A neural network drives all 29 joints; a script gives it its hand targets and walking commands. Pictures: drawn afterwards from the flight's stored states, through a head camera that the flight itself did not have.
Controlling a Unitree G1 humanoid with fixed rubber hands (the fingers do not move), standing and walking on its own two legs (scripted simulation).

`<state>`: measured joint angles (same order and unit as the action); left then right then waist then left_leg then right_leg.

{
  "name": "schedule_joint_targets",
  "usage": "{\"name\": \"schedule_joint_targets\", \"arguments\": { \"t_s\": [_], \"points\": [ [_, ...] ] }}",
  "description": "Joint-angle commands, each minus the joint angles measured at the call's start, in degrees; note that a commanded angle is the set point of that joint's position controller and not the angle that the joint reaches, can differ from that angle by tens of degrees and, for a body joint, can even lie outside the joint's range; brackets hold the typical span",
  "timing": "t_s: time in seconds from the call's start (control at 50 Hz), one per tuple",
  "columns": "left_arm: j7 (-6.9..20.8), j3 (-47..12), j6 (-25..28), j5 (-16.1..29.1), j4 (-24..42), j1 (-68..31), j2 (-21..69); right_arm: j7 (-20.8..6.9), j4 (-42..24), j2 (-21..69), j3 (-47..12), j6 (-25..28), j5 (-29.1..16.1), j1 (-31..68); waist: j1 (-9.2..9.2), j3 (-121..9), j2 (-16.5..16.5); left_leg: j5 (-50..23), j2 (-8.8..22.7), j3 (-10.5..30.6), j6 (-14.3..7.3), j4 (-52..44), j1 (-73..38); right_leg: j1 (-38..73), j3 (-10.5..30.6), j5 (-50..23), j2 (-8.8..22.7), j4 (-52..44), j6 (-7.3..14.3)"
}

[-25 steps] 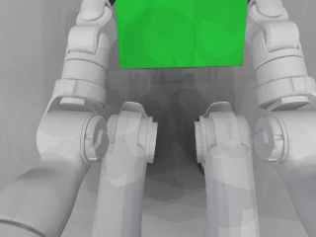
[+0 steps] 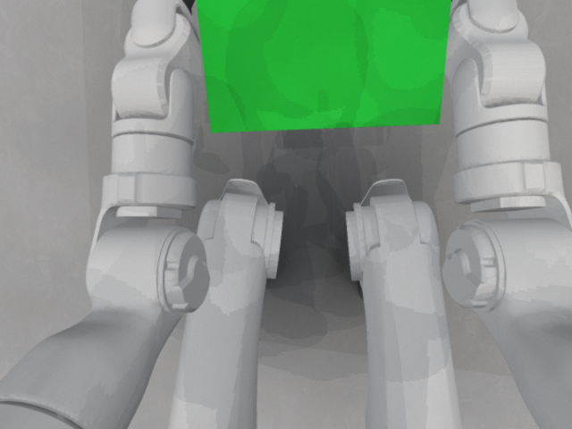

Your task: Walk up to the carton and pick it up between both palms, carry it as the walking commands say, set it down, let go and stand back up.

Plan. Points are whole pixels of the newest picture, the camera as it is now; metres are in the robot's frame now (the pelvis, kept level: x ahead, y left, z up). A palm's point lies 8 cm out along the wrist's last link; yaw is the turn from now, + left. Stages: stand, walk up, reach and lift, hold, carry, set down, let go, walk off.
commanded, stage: reach and lift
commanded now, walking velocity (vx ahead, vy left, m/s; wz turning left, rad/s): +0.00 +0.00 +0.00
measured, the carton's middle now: (317, 27) +0.51 -0.01 -0.20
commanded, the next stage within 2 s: none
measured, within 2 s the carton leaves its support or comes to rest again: neither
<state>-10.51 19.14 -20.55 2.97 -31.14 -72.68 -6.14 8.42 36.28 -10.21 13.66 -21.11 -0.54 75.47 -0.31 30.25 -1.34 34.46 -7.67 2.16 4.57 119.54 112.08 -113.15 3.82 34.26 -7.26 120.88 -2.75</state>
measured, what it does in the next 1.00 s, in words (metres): rises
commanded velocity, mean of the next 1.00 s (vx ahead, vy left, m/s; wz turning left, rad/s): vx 0.00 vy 0.00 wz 0.00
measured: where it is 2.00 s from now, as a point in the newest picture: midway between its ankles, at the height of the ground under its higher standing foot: (310, 269)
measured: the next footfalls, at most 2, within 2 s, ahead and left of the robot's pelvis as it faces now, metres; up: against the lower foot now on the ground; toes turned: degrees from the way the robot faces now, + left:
none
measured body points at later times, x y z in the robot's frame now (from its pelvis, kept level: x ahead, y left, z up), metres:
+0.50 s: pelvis -0.03 +0.00 +0.04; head +0.30 -0.01 +0.33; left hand +0.52 +0.14 -0.06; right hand +0.52 -0.14 -0.06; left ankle +0.12 +0.13 -0.38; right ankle +0.12 -0.12 -0.38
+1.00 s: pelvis -0.03 +0.00 +0.10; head +0.29 -0.01 +0.40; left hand +0.50 +0.14 +0.01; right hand +0.51 -0.15 +0.01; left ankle +0.12 +0.13 -0.38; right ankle +0.12 -0.12 -0.38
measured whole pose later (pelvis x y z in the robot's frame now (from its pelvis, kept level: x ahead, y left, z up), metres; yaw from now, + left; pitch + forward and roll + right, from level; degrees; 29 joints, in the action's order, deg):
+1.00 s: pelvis -0.03 +0.00 +0.10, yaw -1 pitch +18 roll +1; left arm -8.7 24.3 -25.7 -3.0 -27.7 -68.0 -1.5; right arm 7.3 34.6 -6.7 17.3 -26.7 2.9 72.3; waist -0.5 30.0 -0.2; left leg 28.6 -7.9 4.1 3.9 101.3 90.6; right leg -91.2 5.1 28.6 -7.5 102.1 -3.1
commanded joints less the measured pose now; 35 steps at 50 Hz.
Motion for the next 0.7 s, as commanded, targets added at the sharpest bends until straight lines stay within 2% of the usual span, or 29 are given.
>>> {"name": "schedule_joint_targets", "arguments": {
  "t_s": [0.0,0.02,0.04,0.06,0.08,0.1,0.12,0.14,0.16,0.2,0.22,0.24,0.26,0.28,0.3,0.32,0.34,0.36,0.38,0.42,0.46,0.5,0.52,0.54,0.58,0.6,0.64,0.66,0.68],
  "points": [
    [13.43,-36.70,1.23,8.06,12.40,-47.45,52.36,-11.34,-19.58,57.57,-33.50,1.71,-9.67,46.20,0.75,-138.41,4.17,-32.27,-3.12,-5.66,-2.60,-11.15,-42.45,55.95,-5.23,-35.42,-1.85,-12.63,0.84],
    [13.63,-35.11,0.77,6.98,9.17,-42.33,52.92,-11.04,-21.56,55.78,-34.50,1.94,-9.32,47.60,2.13,-136.94,4.96,-32.52,-3.31,-6.15,-2.51,-11.66,-42.70,57.15,-5.19,-35.26,-1.66,-13.50,0.66],
    [13.39,-35.50,0.92,8.15,10.79,-45.02,52.91,-10.87,-21.99,56.93,-35.12,1.61,-9.89,48.41,1.34,-138.29,6.76,-31.59,-2.94,-5.74,-3.00,-11.74,-42.10,58.54,-4.83,-35.26,-1.38,-13.85,0.55],
    [13.35,-35.41,1.26,7.78,11.92,-44.60,51.22,-10.71,-21.69,59.78,-35.90,1.32,-10.89,46.64,3.23,-140.75,8.41,-31.56,-2.80,-6.62,-3.41,-11.45,-42.02,60.98,-4.76,-36.41,-1.62,-13.90,0.04],
    [13.53,-34.08,1.44,6.74,9.97,-45.19,51.94,-10.80,-17.66,60.23,-33.92,1.10,-9.46,43.95,2.73,-134.65,7.66,-28.92,-2.93,-6.53,-3.25,-12.64,-38.77,59.36,-4.43,-34.30,-1.49,-14.93,0.35],
    [13.51,-34.70,1.48,7.63,13.04,-46.28,51.02,-10.54,-19.96,59.09,-34.38,0.91,-9.32,45.26,2.37,-138.00,8.33,-29.38,-2.82,-6.40,-2.98,-12.63,-41.19,60.20,-4.91,-34.06,-1.25,-14.79,0.38],
    [13.63,-32.03,1.19,6.71,8.89,-45.38,51.04,-10.31,-18.07,58.51,-34.22,1.05,-9.73,47.66,4.02,-133.13,8.08,-26.59,-2.58,-6.98,-3.23,-13.01,-38.04,59.16,-4.03,-31.09,-1.14,-16.05,0.43],
    [13.73,-33.78,1.51,6.88,11.69,-48.10,50.49,-10.35,-15.32,61.44,-33.28,0.47,-9.29,44.02,3.55,-133.28,8.56,-25.21,-2.52,-6.75,-3.69,-13.79,-37.97,60.09,-3.81,-30.93,-1.15,-16.77,0.53],
    [14.16,-31.26,1.21,5.45,7.16,-48.60,50.08,-10.81,-11.29,61.73,-31.43,0.16,-8.28,44.30,3.93,-124.80,8.59,-20.67,-2.09,-7.12,-3.63,-15.04,-34.88,55.74,-3.99,-25.47,-0.96,-18.42,0.19],
    [14.69,-30.51,0.85,4.53,7.32,-48.20,51.36,-11.13,-9.06,62.42,-29.04,0.10,-7.97,43.15,4.06,-124.92,6.27,-20.00,-1.91,-7.16,-3.53,-16.46,-37.17,55.19,-4.55,-23.66,-0.94,-18.99,0.53],
    [14.85,-31.05,1.35,4.94,9.98,-50.59,51.39,-11.43,-7.82,64.34,-28.28,-0.24,-7.47,41.41,3.97,-127.10,6.53,-19.51,-2.25,-7.39,-3.76,-16.37,-37.71,56.97,-4.05,-23.63,-1.17,-19.85,0.86],
    [15.09,-32.10,0.97,5.03,9.62,-50.24,52.27,-11.47,-8.76,64.34,-28.32,-0.28,-7.57,42.09,4.18,-128.58,4.91,-19.66,-2.21,-7.24,-3.62,-17.31,-38.75,56.31,-4.54,-23.93,-1.32,-19.33,1.09],
    [14.97,-31.22,0.35,3.66,8.18,-49.61,51.83,-11.71,-7.84,64.24,-28.33,-0.55,-8.08,43.53,5.60,-129.28,3.14,-19.40,-2.01,-7.90,-3.61,-17.06,-39.59,54.97,-4.12,-22.35,-1.53,-19.81,1.06],
    [14.78,-32.91,0.39,4.57,12.52,-52.39,51.98,-11.83,-8.31,63.98,-28.11,-0.91,-7.53,42.98,4.30,-131.65,2.92,-20.31,-2.23,-6.71,-3.29,-17.96,-42.48,54.99,-4.80,-23.06,-1.41,-19.29,1.28],
    [15.06,-30.88,-0.56,3.51,4.76,-50.78,53.63,-12.19,-6.26,61.32,-27.18,-0.66,-6.79,45.32,3.41,-123.58,2.21,-15.90,-1.58,-6.71,-3.27,-18.94,-39.37,50.95,-4.65,-18.06,-1.08,-20.58,1.57],
    [15.47,-31.28,-0.71,3.26,6.29,-51.93,55.97,-12.68,-5.04,63.42,-26.38,-1.13,-6.27,44.35,4.17,-125.40,2.51,-14.98,-1.81,-6.63,-3.34,-20.20,-40.81,52.42,-4.92,-17.39,-0.96,-21.42,1.92],
    [15.35,-31.75,-1.39,3.60,6.15,-51.74,56.23,-12.83,-6.62,62.06,-25.88,-1.12,-6.02,45.05,1.71,-125.39,1.27,-14.56,-1.56,-6.05,-3.25,-20.55,-42.33,52.15,-5.45,-16.43,-0.80,-21.88,1.92],
    [15.80,-30.16,-1.01,3.12,6.17,-51.40,55.14,-12.96,-5.10,63.63,-25.95,-1.54,-6.35,44.87,3.80,-124.59,2.71,-14.77,-1.51,-6.51,-3.41,-21.05,-41.11,52.35,-4.88,-16.24,-0.79,-22.41,1.68],
    [16.11,-30.62,-1.46,3.03,4.17,-50.76,57.31,-13.54,-5.42,63.90,-25.59,-1.40,-6.01,44.61,3.36,-123.58,1.89,-13.78,-1.57,-6.50,-3.37,-21.67,-41.14,51.44,-5.52,-15.52,-1.11,-22.38,2.06],
    [16.54,-32.02,-1.74,4.49,6.40,-52.39,59.01,-13.38,-8.32,64.09,-26.70,-1.36,-6.31,47.79,0.99,-129.49,1.70,-14.40,-1.91,-6.43,-3.15,-21.27,-42.82,54.18,-5.45,-16.12,-0.96,-23.24,2.16],
    [16.58,-33.48,-2.30,5.11,8.24,-54.14,59.48,-13.80,-9.26,65.17,-26.89,-1.79,-7.45,47.88,2.08,-132.57,1.05,-15.87,-2.08,-5.93,-3.38,-23.44,-45.72,55.70,-5.90,-17.72,-1.32,-23.59,2.20],
    [16.57,-34.35,-3.22,5.65,8.14,-55.24,60.29,-14.02,-9.45,63.11,-26.69,-2.27,-6.64,47.95,-0.27,-133.24,-0.39,-14.41,-2.17,-5.52,-2.55,-23.83,-46.62,55.03,-6.30,-16.88,-1.39,-24.18,2.61],
    [16.52,-33.14,-3.53,4.97,6.64,-53.04,59.83,-14.02,-10.87,62.48,-27.07,-2.34,-7.55,49.97,1.78,-131.13,-0.17,-13.97,-2.06,-5.54,-2.86,-24.72,-46.28,54.95,-5.76,-15.89,-1.24,-24.50,2.45],
    [16.52,-32.27,-3.57,5.01,5.05,-53.64,61.82,-14.33,-7.18,61.81,-25.61,-2.59,-5.47,48.75,-0.79,-128.59,1.00,-11.78,-1.97,-4.90,-2.50,-24.74,-45.35,52.98,-6.26,-13.17,-0.79,-25.33,2.92],
    [16.22,-34.99,-4.12,6.56,9.36,-53.11,64.03,-14.68,-13.13,62.68,-27.46,-2.56,-6.94,49.57,-2.02,-137.70,0.36,-15.47,-2.42,-3.87,-2.59,-25.32,-52.67,57.61,-6.72,-17.19,-1.48,-25.41,3.07],
    [16.20,-34.66,-4.37,5.80,8.63,-53.51,62.16,-14.53,-13.38,62.06,-28.23,-2.86,-7.09,50.14,-1.25,-137.99,0.68,-15.79,-2.47,-4.11,-2.47,-25.52,-53.59,55.84,-7.45,-17.11,-1.45,-24.88,2.54],
    [15.83,-35.69,-4.73,6.82,9.64,-54.29,61.59,-14.59,-13.41,62.54,-29.75,-3.55,-7.87,50.25,-1.47,-140.03,2.83,-15.25,-2.35,-4.41,-2.61,-25.93,-52.45,58.13,-7.03,-16.74,-1.45,-26.53,2.16],
    [15.70,-34.88,-4.58,6.54,11.15,-56.94,60.32,-14.76,-11.22,63.44,-28.35,-4.02,-8.04,49.41,-0.46,-137.67,2.20,-13.57,-2.61,-4.83,-2.83,-26.93,-52.53,57.77,-6.06,-14.85,-1.55,-27.58,2.06],
    [15.53,-35.11,-5.14,6.28,8.89,-53.97,62.79,-14.93,-13.27,62.85,-28.78,-3.70,-7.77,50.01,-0.86,-137.39,2.20,-13.26,-2.19,-3.80,-2.77,-27.35,-54.24,57.15,-6.34,-14.86,-1.66,-27.40,2.58]
  ]
}}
